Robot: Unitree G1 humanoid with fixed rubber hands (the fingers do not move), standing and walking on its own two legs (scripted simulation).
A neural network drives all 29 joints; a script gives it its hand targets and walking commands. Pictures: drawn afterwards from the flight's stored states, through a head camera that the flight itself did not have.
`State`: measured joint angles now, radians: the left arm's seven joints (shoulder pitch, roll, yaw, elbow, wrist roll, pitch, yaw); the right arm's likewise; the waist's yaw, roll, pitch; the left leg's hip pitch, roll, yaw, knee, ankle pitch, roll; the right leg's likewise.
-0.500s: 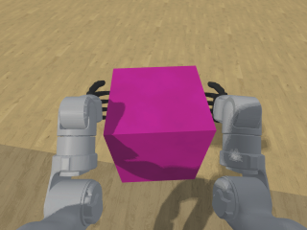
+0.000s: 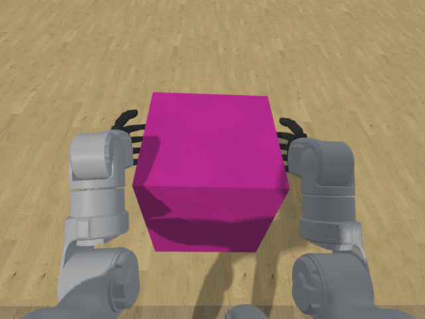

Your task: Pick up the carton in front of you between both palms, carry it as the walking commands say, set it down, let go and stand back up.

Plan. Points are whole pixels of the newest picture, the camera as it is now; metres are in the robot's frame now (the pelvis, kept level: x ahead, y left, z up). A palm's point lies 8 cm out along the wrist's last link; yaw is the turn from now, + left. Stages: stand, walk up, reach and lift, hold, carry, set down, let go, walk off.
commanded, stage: carry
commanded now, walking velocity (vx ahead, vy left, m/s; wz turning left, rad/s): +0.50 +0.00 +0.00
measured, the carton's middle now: (208, 178) +0.37 -0.02 +0.06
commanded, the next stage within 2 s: none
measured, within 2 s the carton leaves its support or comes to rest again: neither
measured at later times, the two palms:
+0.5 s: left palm (127, 39) +0.66 +0.14 +0.19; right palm (255, 34) +0.69 -0.16 +0.19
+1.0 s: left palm (136, 16) +0.94 +0.16 +0.13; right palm (232, 17) +0.93 -0.14 +0.13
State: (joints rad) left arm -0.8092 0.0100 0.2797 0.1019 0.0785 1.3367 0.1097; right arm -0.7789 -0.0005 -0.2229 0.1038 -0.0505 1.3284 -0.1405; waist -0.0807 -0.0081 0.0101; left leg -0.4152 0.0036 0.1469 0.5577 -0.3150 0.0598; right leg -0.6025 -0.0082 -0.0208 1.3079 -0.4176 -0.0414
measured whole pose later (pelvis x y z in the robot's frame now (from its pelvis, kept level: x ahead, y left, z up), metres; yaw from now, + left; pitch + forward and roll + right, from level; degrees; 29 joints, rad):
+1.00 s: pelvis +0.61 +0.01 +0.05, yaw +0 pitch +5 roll -2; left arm -0.48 -0.12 0.22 -0.06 0.13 1.22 0.11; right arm -0.45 0.13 -0.26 -0.08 -0.12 1.22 -0.09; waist -0.01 0.00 -0.04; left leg -0.16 0.02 0.14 0.29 -0.23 0.06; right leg -0.63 -0.06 -0.09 0.75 -0.20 0.03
